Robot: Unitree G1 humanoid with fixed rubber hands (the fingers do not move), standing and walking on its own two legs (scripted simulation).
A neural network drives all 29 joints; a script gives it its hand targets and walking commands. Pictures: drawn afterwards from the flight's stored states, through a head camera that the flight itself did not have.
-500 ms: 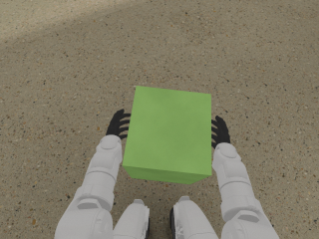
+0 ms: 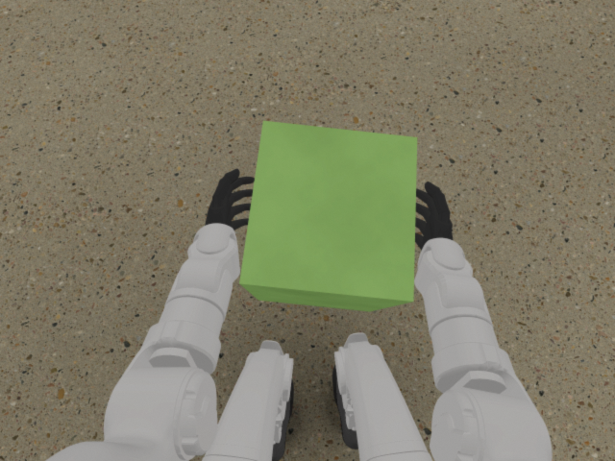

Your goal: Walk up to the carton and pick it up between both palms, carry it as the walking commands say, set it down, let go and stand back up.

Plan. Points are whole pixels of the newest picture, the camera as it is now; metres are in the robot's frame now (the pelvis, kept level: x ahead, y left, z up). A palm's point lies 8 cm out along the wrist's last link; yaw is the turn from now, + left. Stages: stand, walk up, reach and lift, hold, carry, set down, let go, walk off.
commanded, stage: set down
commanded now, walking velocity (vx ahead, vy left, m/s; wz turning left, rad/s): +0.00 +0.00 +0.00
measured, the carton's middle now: (325, 231) +0.41 -0.03 -0.13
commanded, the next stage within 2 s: none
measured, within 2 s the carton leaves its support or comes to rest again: neither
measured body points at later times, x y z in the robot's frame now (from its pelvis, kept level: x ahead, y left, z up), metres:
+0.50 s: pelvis -0.02 +0.00 -0.07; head +0.23 -0.01 +0.31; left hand +0.44 +0.12 -0.17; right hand +0.42 -0.18 -0.17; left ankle +0.05 +0.09 -0.59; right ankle +0.07 -0.11 -0.59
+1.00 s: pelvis -0.03 +0.00 -0.15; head +0.25 +0.00 +0.20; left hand +0.47 +0.12 -0.26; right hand +0.44 -0.18 -0.25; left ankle +0.05 +0.09 -0.59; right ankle +0.07 -0.11 -0.59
